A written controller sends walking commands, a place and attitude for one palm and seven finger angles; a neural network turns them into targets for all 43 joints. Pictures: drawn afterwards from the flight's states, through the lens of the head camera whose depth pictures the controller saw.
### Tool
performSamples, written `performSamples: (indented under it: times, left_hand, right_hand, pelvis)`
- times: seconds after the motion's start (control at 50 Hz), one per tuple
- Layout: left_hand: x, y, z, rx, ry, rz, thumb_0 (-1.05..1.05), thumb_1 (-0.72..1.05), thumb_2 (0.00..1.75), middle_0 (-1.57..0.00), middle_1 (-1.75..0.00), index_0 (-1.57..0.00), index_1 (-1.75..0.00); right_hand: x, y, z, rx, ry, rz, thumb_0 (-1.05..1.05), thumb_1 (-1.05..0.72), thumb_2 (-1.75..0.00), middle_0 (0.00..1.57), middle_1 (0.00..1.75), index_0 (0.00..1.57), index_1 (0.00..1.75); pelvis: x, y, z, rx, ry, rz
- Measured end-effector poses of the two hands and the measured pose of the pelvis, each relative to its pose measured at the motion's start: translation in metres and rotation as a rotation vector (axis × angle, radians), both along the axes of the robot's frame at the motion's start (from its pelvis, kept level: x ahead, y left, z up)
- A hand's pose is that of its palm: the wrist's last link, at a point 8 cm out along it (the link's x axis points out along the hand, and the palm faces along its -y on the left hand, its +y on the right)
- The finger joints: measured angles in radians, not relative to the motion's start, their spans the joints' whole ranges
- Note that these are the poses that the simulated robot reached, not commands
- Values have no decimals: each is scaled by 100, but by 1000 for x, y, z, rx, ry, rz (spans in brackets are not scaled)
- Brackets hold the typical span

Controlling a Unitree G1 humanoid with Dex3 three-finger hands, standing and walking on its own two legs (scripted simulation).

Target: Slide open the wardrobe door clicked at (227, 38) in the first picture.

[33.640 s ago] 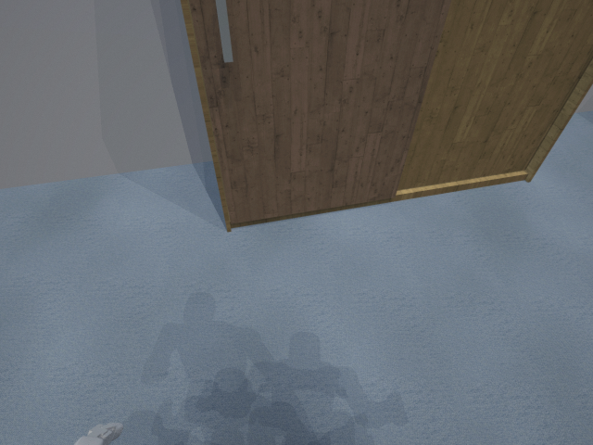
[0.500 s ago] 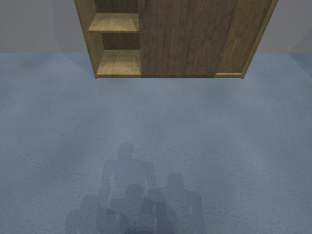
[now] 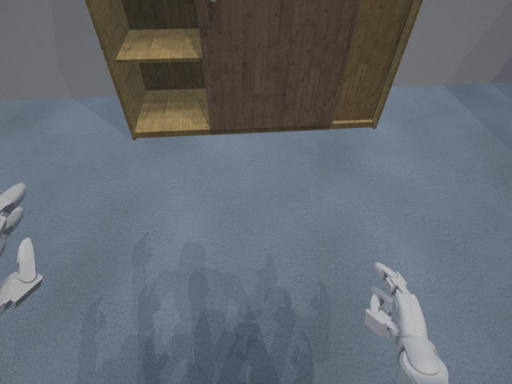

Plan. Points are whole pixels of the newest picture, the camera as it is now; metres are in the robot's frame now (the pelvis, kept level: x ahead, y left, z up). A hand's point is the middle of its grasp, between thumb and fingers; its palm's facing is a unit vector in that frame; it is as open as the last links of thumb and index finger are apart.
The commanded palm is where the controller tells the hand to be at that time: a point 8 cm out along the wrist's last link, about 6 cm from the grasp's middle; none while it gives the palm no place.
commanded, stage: step back with the hand held close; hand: left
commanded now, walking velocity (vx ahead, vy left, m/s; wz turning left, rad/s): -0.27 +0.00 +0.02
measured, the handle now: out of the picture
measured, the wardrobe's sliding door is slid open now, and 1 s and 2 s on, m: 0.47 0.47 0.47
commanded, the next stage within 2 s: stop stepping back and stand still in 1.16 s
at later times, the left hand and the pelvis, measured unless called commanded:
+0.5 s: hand (36, 316) +0.17 +0.23 +0.15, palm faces +0.27 -0.87 -0.41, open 7.4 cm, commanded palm +0.11 +0.28 +0.18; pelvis -0.04 +0.01 +0.00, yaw -2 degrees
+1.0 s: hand out of the picture +0.04 +0.25 +0.17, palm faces +0.26 -0.83 -0.49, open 7.4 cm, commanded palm -0.01 +0.29 +0.18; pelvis -0.16 +0.02 +0.01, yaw -3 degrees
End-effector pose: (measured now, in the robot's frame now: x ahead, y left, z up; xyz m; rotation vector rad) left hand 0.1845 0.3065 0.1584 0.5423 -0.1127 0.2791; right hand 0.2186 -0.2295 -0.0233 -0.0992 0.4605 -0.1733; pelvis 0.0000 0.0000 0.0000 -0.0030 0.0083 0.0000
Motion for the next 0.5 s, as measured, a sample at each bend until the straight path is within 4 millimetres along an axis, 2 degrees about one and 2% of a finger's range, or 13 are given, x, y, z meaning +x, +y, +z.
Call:
performSamples:
  times: [0.04, 0.06, 0.1, 0.16, 0.24, 0.28, 0.32, 0.4, 0.5]
  left_hand:
    - [-23, 7, -33, -77, 122, 79, -1, 88, 89, -21, -30, -20, -30]
    - [-34, 4, -41, -114, 146, 102, 0, 88, 89, -21, -30, -21, -30]
    - [-50, -8, -40, -176, 119, 113, 1, 89, 89, -21, -30, -21, -30]
    - [-57, -21, -9, -183, -32, 77, 2, 89, 89, -21, -30, -21, -30]
    - [-53, -16, 43, 6, -253, 14, 2, 88, 89, -21, -30, -21, -30]
    - [-49, -11, 58, 81, -310, 5, 2, 89, 89, -21, -30, -21, -30]
    - [-43, -9, 62, 106, -309, 11, 1, 89, 90, -21, -30, -21, -30]
    - [-37, -15, 44, 54, -190, 5, 1, 89, 90, -20, -30, -20, -30]
    - [-49, -30, 11, -76, -58, -56, 1, 89, 90, -21, -30, -21, -30]
  right_hand:
    - [-16, 4, -16, -49, 136, 45, 1, -91, -89, 20, 30, 20, 30]
    - [-25, 7, -23, -79, 205, 72, 1, -91, -89, 20, 30, 20, 30]
    - [-41, 12, -35, -137, 327, 131, 1, -90, -89, 20, 30, 20, 30]
    - [-59, 23, -50, -174, 435, 199, 1, -90, -89, 20, 30, 20, 30]
    - [-63, 40, -61, -127, 412, 208, 2, -90, -89, 20, 30, 20, 30]
    - [-61, 48, -62, -79, 355, 191, 2, -90, -89, 20, 30, 20, 30]
    - [-58, 53, -61, -25, 293, 169, 2, -90, -89, 21, 30, 20, 30]
    - [-60, 49, -55, 31, 222, 129, 1, -90, -89, 21, 30, 21, 30]
    - [-83, 25, -41, -46, 276, 65, 1, -90, -89, 21, 30, 20, 30]
  pelvis:
    - [-1, -4, 1, -9, 6, 9]
    - [-1, -4, 2, -15, 6, 16]
    - [-3, -3, 3, -27, 3, 34]
    - [-7, 2, 3, -39, -9, 54]
    - [-14, 7, 0, -24, -27, 51]
    - [-18, 7, -1, -15, -31, 31]
    - [-22, 7, -2, -13, -33, 10]
    - [-31, 6, -1, -32, -28, -6]
    - [-40, 10, 5, -7, 9, -34]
